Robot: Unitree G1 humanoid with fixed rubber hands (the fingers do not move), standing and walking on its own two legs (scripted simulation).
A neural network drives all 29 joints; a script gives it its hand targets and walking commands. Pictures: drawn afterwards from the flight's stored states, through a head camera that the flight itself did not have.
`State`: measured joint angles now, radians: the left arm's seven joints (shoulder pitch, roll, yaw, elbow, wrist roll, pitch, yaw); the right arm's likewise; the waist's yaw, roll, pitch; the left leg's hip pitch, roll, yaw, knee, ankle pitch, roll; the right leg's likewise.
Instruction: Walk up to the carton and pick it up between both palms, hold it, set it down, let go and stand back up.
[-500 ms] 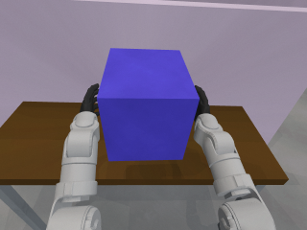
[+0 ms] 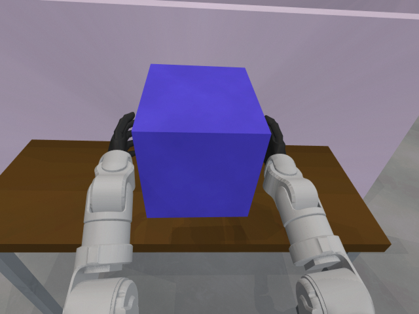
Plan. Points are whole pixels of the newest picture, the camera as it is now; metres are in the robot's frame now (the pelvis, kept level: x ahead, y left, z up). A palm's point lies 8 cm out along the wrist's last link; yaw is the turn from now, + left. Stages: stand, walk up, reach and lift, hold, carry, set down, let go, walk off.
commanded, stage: hold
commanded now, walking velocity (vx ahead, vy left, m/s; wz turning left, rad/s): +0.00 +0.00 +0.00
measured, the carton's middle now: (198, 139) +0.40 +0.01 +0.18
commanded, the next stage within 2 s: set down in 1.94 s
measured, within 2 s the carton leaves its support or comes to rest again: neither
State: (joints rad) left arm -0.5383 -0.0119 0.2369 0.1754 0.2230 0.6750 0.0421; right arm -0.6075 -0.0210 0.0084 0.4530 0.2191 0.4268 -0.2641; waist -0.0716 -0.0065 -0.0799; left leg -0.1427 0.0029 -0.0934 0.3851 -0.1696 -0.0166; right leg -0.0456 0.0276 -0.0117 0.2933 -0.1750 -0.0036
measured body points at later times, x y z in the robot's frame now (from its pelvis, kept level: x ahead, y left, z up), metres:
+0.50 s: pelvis +0.01 +0.00 +0.00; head -0.04 +0.02 +0.45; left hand +0.37 +0.16 +0.17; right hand +0.38 -0.13 +0.17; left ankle +0.03 +0.13 -0.75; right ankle +0.00 -0.12 -0.75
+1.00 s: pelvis +0.00 +0.00 +0.00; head -0.06 +0.01 +0.45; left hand +0.37 +0.16 +0.19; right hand +0.37 -0.13 +0.18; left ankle +0.03 +0.13 -0.75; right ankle +0.00 -0.12 -0.75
